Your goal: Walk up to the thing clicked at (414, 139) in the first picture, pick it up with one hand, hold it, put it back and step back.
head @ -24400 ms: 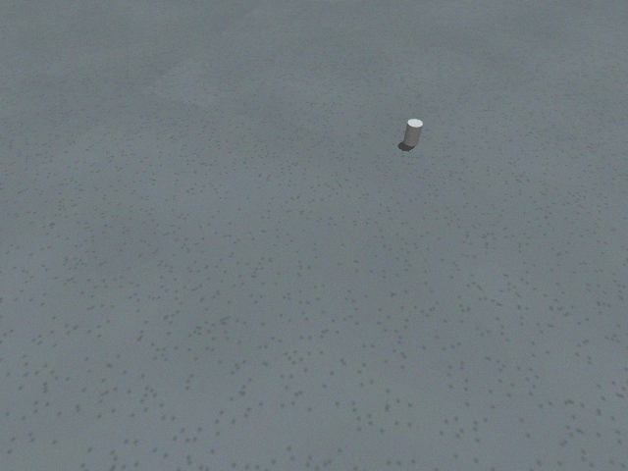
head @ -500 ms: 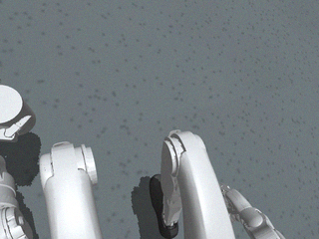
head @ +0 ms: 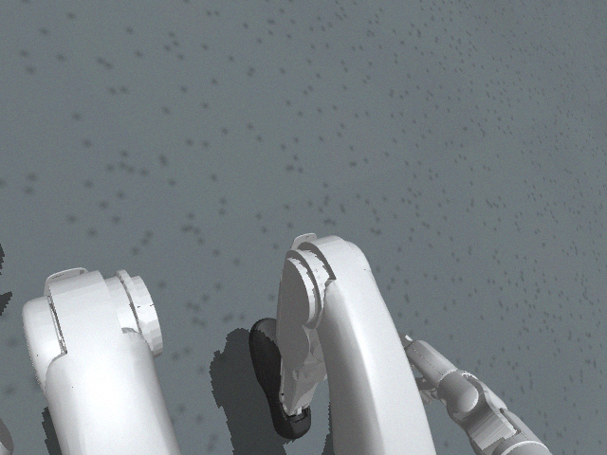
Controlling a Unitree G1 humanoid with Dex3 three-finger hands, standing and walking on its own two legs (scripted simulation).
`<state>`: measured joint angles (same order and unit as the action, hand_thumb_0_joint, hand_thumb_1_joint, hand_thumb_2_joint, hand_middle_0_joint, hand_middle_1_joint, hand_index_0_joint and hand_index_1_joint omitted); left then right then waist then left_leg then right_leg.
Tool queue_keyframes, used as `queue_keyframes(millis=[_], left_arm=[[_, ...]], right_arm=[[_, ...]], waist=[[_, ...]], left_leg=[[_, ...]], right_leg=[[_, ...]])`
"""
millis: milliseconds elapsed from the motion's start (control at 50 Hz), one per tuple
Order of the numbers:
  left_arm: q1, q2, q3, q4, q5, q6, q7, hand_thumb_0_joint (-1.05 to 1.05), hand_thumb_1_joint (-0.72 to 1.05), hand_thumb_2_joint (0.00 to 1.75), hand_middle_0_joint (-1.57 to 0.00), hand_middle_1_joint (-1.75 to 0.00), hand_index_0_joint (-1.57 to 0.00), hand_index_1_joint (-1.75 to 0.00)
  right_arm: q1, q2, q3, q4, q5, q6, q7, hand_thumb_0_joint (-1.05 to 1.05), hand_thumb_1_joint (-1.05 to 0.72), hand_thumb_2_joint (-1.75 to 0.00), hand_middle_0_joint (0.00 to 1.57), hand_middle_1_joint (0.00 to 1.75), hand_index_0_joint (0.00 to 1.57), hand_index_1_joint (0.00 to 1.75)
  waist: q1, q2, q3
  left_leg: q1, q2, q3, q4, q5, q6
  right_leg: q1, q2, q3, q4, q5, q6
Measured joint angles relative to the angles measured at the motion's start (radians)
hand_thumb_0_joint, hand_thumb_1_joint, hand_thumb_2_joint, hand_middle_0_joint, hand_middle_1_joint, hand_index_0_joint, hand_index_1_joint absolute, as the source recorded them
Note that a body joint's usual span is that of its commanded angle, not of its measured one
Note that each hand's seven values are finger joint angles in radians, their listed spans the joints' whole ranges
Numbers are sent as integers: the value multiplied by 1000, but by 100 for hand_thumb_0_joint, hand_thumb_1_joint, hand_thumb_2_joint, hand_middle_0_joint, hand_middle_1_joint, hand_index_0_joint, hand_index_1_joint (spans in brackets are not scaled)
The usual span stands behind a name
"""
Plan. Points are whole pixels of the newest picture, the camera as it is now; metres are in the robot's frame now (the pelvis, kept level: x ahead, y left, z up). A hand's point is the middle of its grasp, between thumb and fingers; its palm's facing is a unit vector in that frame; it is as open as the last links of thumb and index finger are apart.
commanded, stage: lower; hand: left
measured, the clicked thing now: out of the picture +0.40 +0.32 -0.18
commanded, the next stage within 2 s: loosen in 0.82 s
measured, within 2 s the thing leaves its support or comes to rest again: rests again in 0.70 s
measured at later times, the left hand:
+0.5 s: hand out of the picture +0.40 +0.32 -0.18, palm faces +0.46 -0.89 +0.00, open 11.0 cm
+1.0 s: hand out of the picture +0.40 +0.32 -0.19, palm faces +0.47 -0.88 +0.00, open 11.0 cm
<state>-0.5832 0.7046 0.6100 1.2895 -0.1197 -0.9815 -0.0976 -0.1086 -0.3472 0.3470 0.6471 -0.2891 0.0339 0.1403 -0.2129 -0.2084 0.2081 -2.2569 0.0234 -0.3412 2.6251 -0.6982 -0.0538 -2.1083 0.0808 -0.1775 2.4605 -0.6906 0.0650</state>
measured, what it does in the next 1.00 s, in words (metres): stands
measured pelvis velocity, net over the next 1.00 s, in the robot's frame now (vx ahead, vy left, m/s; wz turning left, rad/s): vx -0.01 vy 0.02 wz -0.07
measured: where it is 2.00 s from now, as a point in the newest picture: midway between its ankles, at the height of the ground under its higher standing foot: (208, 429)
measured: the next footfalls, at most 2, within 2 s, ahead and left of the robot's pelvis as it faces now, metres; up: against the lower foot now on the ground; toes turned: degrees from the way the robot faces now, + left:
none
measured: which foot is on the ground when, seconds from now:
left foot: down 0.00-1.00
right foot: down 0.00-1.00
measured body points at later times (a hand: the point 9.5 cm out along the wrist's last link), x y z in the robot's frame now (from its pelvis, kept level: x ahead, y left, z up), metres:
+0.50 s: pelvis -0.01 +0.01 +0.00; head +0.22 +0.19 +0.33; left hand +0.37 +0.36 -0.17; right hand +0.16 -0.24 -0.04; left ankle +0.08 +0.14 -0.25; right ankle +0.12 -0.12 -0.25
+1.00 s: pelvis -0.01 +0.02 -0.01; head +0.21 +0.21 +0.33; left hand +0.37 +0.36 -0.19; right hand +0.16 -0.23 -0.03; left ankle +0.08 +0.14 -0.25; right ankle +0.12 -0.12 -0.25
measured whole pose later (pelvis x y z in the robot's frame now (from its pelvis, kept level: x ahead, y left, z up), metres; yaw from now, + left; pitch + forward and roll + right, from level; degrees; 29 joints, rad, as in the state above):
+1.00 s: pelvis -0.01 +0.02 -0.01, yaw -4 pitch +10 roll -18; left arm -0.59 0.84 0.58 1.44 -0.09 -1.12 0.05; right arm -0.19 -0.36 0.51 0.57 -0.37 0.03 0.15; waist -0.22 -0.30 0.31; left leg -2.22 0.04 -0.43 2.68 -0.71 -0.02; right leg -2.03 0.12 -0.24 2.43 -0.65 0.08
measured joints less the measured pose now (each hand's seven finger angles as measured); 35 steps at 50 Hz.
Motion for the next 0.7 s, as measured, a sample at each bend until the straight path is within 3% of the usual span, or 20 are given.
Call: queue_keyframes(millis=[220, 320, 440, 700], left_arm=[[-12, 33, -20, 73, -3, -40, 39, -2, -49, 106, -64, -93, -69, -93], [-12, 54, -18, 95, 16, -61, 64, -2, -49, 106, -64, -93, -69, -93], [-12, 82, -12, 97, 24, -86, 89, -2, -49, 106, -64, -93, -69, -93], [-10, 98, -41, 123, 23, -104, 122, -2, -48, 105, -64, -93, -68, -93]], right_arm=[[-33, -7, 59, -35, -22, -5, 8, 0, -93, -90, 20, 30, 20, 30], [-46, -7, 85, -47, -33, -7, 9, 0, -92, -90, 20, 30, 21, 30], [-57, -11, 105, -56, -47, -9, 13, 0, -92, -90, 20, 30, 21, 30], [-71, -12, 133, -67, -59, -10, 17, 0, -91, -90, 20, 30, 21, 30]], waist=[[-9, -18, 30], [-11, -39, 46], [-12, -56, 68], [-11, -66, 79]], left_leg=[[12, 1, -25, 19, 2, 13], [18, 2, -37, 27, 3, 16], [20, 3, -48, 35, 1, 23], [33, 5, -70, 46, -10, 29]], right_leg=[[26, 13, -18, -8, 13, 9], [36, 18, -28, -11, 19, 6], [46, 23, -36, -16, 21, 5], [68, 31, -52, -27, 22, 9]])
